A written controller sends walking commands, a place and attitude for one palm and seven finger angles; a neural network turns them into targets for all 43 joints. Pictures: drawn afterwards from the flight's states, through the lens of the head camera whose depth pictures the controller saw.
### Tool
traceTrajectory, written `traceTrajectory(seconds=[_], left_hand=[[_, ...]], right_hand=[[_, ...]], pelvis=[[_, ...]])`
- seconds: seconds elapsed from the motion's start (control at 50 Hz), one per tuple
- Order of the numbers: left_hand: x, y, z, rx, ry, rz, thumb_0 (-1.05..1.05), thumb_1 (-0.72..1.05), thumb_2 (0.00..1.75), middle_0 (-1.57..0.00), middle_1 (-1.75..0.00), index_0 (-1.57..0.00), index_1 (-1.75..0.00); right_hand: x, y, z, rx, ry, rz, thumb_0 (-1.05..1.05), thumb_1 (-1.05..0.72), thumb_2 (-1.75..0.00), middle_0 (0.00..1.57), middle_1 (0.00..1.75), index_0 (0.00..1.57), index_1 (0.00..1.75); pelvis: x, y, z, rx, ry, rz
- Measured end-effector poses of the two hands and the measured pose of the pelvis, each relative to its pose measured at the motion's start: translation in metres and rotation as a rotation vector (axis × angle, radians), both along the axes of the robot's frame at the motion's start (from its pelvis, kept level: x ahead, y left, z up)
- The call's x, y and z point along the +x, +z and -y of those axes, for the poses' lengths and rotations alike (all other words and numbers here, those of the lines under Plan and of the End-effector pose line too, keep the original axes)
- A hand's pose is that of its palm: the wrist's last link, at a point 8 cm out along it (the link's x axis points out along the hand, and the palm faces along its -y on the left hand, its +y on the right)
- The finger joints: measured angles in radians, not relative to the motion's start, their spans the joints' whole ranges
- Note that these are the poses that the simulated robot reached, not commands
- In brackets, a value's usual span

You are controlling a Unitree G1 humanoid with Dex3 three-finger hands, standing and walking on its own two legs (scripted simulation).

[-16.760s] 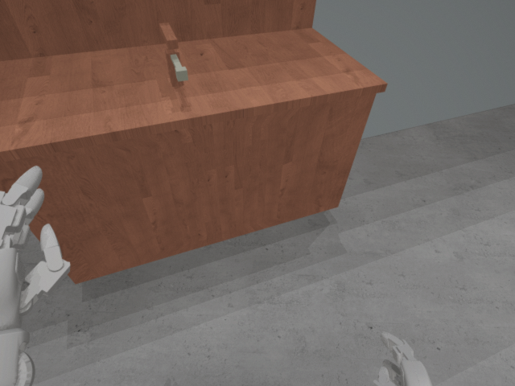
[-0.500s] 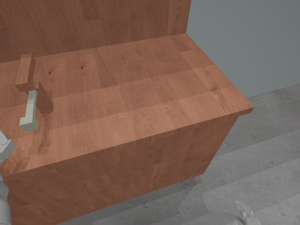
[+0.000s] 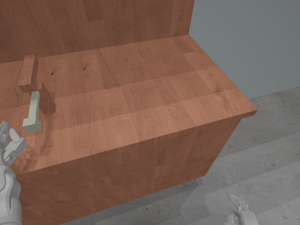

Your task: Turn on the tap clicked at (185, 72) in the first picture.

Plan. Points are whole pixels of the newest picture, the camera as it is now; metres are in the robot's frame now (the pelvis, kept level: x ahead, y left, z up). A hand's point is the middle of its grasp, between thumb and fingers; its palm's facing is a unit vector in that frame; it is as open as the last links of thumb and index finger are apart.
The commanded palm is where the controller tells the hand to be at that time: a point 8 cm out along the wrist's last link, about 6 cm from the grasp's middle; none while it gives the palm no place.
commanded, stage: push the lever round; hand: left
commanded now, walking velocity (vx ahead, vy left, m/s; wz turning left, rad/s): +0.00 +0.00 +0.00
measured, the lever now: (32, 124) +0.32 +0.32 +0.11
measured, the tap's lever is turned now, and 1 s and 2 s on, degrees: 0 12 39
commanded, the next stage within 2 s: none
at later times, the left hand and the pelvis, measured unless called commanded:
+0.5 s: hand (34, 141) +0.28 +0.31 +0.09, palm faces +0.61 -0.79 -0.07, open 7.7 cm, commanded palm +0.23 +0.33 +0.09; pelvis +0.00 -0.01 +0.00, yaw +0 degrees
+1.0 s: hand (50, 138) +0.29 +0.27 +0.10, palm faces +0.69 -0.72 -0.05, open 7.7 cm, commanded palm +0.24 +0.29 +0.09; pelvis +0.00 -0.02 +0.00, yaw +0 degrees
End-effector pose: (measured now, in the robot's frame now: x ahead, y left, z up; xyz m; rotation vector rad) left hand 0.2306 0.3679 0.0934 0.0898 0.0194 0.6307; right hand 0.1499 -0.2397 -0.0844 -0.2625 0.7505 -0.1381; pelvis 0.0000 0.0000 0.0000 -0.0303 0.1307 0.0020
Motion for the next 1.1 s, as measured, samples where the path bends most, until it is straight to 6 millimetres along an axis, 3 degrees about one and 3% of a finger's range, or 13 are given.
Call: traceTrajectory(seconds=[0.24, 0.54, 0.78, 1.1], left_hand=[[0.003, 0.003, 0.021, 0.005, -0.011, 0.015, 0.01, 0.91, 0.90, -0.15, -0.15, -0.15, -0.16], [0.000, 0.003, 0.033, -0.007, 0.041, 0.026, 0.01, 0.92, 0.90, -0.15, -0.15, -0.15, -0.16], [0.007, 0.004, 0.063, -0.007, 0.073, 0.042, 0.03, 0.95, 0.92, -0.15, -0.15, -0.15, -0.16], [0.005, 0.006, 0.081, -0.014, 0.143, 0.056, 0.02, 0.93, 0.91, -0.15, -0.15, -0.15, -0.15]], right_hand=[[-0.001, -0.004, 0.002, 0.011, -0.003, -0.014, 0.02, -0.90, -0.90, 0.20, 0.30, 0.20, 0.30], [-0.001, -0.004, 0.012, 0.010, 0.001, -0.011, 0.02, -0.90, -0.90, 0.20, 0.30, 0.20, 0.30], [0.002, -0.004, 0.013, 0.025, 0.014, -0.003, 0.02, -0.90, -0.90, 0.20, 0.30, 0.20, 0.30], [0.006, -0.003, 0.013, 0.029, 0.026, -0.010, 0.02, -0.90, -0.90, 0.20, 0.30, 0.20, 0.30]], pelvis=[[0.002, 0.000, 0.002, 0.004, 0.000, 0.006], [-0.002, 0.000, 0.011, 0.008, 0.005, 0.015], [-0.003, 0.000, 0.016, 0.014, 0.004, 0.024], [-0.006, 0.001, 0.019, 0.017, 0.009, 0.040]])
